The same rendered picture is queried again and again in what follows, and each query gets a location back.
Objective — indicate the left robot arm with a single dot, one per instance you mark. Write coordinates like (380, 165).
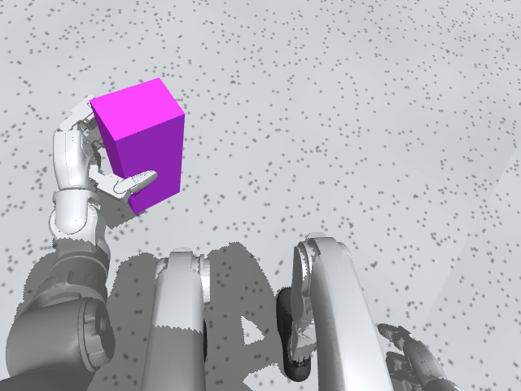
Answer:
(64, 335)

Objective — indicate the left robot hand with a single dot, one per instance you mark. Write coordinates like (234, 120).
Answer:
(77, 161)

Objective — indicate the right robot foot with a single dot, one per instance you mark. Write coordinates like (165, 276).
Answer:
(296, 371)

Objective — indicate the right robot hand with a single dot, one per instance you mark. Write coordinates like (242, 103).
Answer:
(416, 367)

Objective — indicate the carton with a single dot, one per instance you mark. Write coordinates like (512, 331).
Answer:
(142, 129)

